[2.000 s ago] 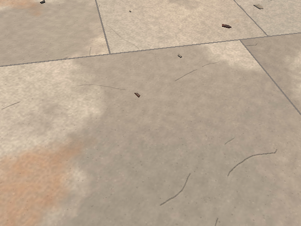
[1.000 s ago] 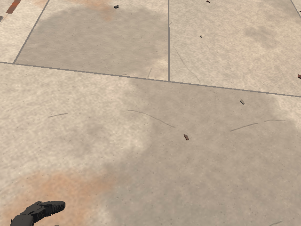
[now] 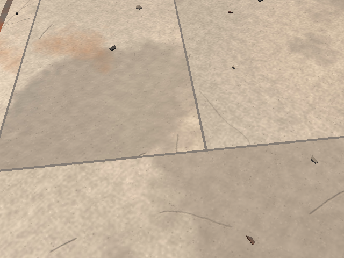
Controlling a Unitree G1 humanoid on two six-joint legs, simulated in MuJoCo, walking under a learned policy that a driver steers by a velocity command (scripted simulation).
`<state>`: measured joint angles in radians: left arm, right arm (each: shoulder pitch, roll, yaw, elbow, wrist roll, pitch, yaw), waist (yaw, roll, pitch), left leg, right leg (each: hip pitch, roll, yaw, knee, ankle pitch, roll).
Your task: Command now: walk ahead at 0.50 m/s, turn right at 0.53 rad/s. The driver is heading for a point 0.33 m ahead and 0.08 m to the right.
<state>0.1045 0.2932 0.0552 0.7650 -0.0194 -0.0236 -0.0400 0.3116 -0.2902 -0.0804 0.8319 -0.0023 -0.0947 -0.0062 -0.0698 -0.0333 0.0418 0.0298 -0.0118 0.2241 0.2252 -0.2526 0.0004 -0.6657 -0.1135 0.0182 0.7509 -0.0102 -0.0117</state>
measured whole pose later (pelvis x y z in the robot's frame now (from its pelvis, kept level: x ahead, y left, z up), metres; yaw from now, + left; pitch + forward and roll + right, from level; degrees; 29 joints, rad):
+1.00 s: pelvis +0.32 -0.05 -0.01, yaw -11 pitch +0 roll +1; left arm 0.23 0.26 0.03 0.97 0.00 0.03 0.02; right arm 0.06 -0.24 -0.04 0.88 -0.01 -0.01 0.00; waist 0.02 0.00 0.03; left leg -0.35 -0.01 0.03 0.53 -0.18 0.02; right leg -0.07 0.03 0.03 0.50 -0.42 -0.03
